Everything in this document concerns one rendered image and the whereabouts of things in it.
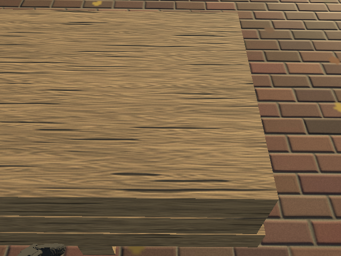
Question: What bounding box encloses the left robot hand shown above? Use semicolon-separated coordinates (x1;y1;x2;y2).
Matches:
17;243;66;256

